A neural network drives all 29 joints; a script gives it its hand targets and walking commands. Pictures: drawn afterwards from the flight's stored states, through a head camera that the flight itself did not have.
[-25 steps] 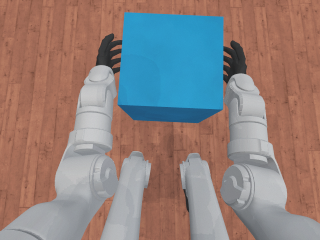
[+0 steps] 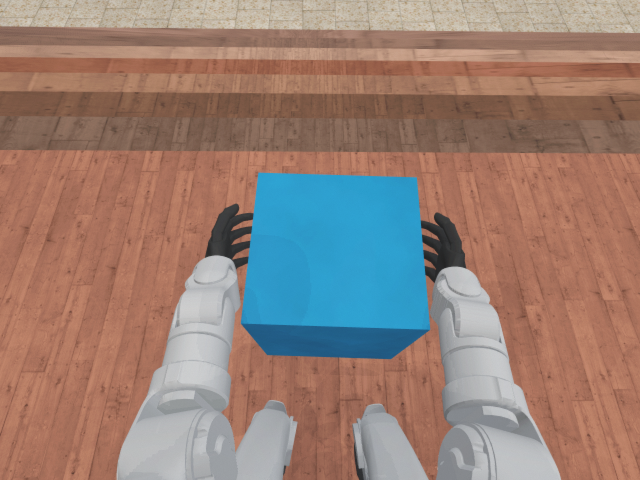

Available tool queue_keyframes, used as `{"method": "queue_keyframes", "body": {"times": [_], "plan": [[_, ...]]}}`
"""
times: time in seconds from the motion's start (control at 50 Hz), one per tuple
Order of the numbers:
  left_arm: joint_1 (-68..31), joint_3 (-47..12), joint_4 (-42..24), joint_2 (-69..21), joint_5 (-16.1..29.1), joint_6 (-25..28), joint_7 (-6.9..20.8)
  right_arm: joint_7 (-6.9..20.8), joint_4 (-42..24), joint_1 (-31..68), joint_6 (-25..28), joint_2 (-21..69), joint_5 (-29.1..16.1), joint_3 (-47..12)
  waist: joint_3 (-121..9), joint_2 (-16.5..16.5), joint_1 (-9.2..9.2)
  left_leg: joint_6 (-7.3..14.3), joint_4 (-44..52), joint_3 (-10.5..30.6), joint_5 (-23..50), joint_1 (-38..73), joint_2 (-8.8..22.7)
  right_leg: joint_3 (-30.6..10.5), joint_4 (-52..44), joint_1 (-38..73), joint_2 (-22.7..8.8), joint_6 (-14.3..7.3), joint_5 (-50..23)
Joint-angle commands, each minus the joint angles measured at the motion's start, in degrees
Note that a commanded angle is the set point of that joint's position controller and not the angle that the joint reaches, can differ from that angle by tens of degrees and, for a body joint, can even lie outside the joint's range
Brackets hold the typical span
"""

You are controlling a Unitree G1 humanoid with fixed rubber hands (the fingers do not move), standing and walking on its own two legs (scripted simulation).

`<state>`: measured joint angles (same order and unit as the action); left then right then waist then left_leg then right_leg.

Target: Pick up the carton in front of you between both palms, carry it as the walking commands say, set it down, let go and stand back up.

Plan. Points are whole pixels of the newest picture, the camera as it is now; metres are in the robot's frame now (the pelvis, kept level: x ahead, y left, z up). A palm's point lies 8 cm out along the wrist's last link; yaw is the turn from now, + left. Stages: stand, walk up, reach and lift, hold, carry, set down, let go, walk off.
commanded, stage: reach and lift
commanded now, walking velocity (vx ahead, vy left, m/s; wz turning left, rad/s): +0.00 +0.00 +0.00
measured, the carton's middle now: (332, 277) +0.39 +0.00 -0.10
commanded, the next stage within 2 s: hold in 1.48 s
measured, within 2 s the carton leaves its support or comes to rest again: neither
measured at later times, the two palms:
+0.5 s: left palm (183, 248) +0.33 +0.15 +0.11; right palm (500, 259) +0.33 -0.15 +0.11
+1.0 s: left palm (176, 246) +0.33 +0.15 +0.12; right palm (507, 257) +0.32 -0.15 +0.13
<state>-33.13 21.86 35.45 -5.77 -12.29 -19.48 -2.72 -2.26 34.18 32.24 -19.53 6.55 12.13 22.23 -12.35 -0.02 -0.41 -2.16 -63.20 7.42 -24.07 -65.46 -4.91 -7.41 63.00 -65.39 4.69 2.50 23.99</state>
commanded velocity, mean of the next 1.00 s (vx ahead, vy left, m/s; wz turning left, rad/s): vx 0.00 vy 0.00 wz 0.00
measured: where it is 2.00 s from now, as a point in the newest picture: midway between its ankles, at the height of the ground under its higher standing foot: outside the picture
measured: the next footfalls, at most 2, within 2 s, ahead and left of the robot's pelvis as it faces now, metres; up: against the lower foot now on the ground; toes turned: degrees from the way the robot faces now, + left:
none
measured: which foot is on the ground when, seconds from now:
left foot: down 0.00-1.00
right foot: down 0.00-1.00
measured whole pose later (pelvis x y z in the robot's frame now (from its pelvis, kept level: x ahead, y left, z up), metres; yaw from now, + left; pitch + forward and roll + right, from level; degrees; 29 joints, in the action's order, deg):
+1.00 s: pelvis +0.03 +0.00 +0.10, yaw +0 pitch -4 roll +0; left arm -18.1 17.1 21.0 -9.5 -17.2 -35.8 0.0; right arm 0.7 20.7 17.9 -35.9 9.4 17.0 16.4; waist 0.0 0.0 -0.2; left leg -1.0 -25.1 8.2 -12.3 -9.1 -2.4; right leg -8.1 25.0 -9.2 2.1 1.1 12.3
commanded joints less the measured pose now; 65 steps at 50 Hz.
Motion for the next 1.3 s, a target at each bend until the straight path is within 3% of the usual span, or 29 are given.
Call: {"method": "queue_keyframes", "body": {"times": [0.0, 0.16, 0.32, 0.42, 0.5, 0.6, 0.78, 1.28], "plan": [[-28.5, -33.3, 1.4, -61.3, 8.1, 0.7, 14.6, 14.1, 1.6, 29.6, 0.7, 59.9, -7.9, -33.6, -33.4, 0.6, 0.0, 0.9, 12.0, -4.9, 15.7, 26.3, -3.2, 5.2, -11.6, 25.6, 3.4, -1.3, -15.6], [-19.1, -36.0, -1.6, -60.9, 8.2, -0.9, 15.0, 14.3, -1.5, 19.9, -0.9, 59.8, -8.0, -36.5, -25.1, 0.3, 0.13, 1.1, 22.4, -3.5, 21.9, 38.7, -2.3, 3.7, -22.1, 38.5, 2.3, -1.4, -21.9], [-11.1, -39.3, -7.2, -60.3, 9.3, -5.7, 15.5, 14.8, -7.3, 12.1, -5.7, 58.9, -9.3, -40.2, -16.4, 0.0, 0.22, 1.1, 32.4, -2.9, 27.2, 50.9, -1.3, 3.2, -32.3, 50.8, 1.3, -1.4, -27.0], [-8.2, -41.4, -12.4, -59.0, 10.5, -10.1, 15.9, 15.1, -11.7, 8.7, -10.1, 58.5, -10.3, -41.9, -9.4, -0.1, 0.13, 1.0, 38.1, -3.0, 25.9, 56.1, -0.8, 3.0, -37.9, 56.7, 0.9, -1.3, -26.1], [-7.5, -38.7, -12.2, -57.9, 9.5, -13.1, 16.3, 15.7, -11.3, 8.0, -13.2, 57.2, -9.2, -39.2, -1.5, -0.1, 0.22, 1.3, 41.3, -3.1, 19.5, 56.6, -0.7, 3.1, -41.0, 57.2, 0.7, -1.5, -20.0], [-12.1, -35.1, -10.4, -57.7, 8.1, -14.2, 17.3, 16.7, -9.5, 12.6, -14.2, 57.0, -7.9, -35.8, 2.7, 0.0, 0.27, 1.8, 41.9, -3.6, 12.1, 55.7, -0.4, 3.6, -41.7, 55.9, 0.5, -2.1, -12.2], [-17.4, -36.7, -11.7, -59.3, 8.8, -14.1, 17.6, 17.0, -10.9, 17.9, -14.0, 58.1, -8.4, -37.1, -2.2, 0.1, 0.22, 1.7, 41.3, -3.9, 13.3, 58.2, -0.5, 4.1, -41.1, 58.0, 0.5, -1.9, -13.3], [-8.1, -39.5, -20.0, -57.2, 10.7, -17.5, 16.7, 16.3, -19.0, 8.8, -17.4, 56.0, -10.3, -40.1, -2.5, 0.1, 0.23, 0.8, 43.8, -3.3, 26.2, 63.7, -1.1, 3.4, -43.5, 64.0, 1.3, -1.1, -26.3]]}}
